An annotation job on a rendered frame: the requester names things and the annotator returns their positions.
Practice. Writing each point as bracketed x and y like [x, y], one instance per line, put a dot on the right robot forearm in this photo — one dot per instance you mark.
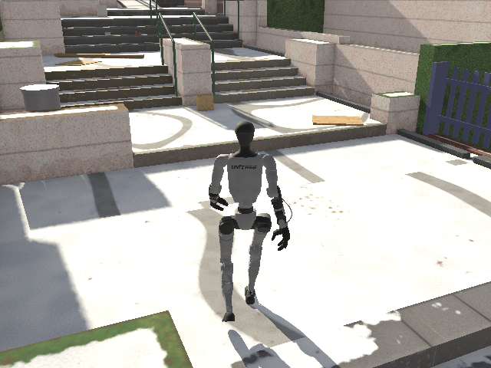
[279, 210]

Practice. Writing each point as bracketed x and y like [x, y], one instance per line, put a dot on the robot left upper arm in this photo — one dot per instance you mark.
[220, 162]

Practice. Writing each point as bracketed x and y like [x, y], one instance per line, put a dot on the right robot thigh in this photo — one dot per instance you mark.
[263, 225]

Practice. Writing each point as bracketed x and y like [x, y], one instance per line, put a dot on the robot right upper arm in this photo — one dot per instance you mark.
[271, 174]

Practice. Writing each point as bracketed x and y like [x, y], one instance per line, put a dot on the left robot forearm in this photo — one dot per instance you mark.
[213, 197]

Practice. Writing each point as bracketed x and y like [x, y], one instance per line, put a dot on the right robot hand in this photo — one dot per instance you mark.
[285, 234]

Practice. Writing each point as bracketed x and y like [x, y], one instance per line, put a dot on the left robot hand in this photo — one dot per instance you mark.
[221, 201]

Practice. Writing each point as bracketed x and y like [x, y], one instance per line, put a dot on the left robot shin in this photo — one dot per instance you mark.
[227, 288]

